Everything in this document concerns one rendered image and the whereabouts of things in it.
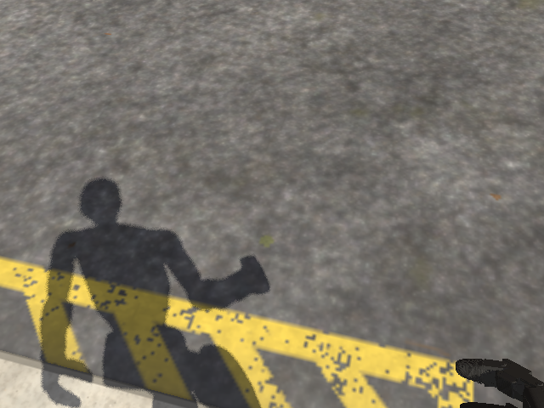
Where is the robot right hand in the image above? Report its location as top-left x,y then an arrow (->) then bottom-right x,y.
456,359 -> 544,408

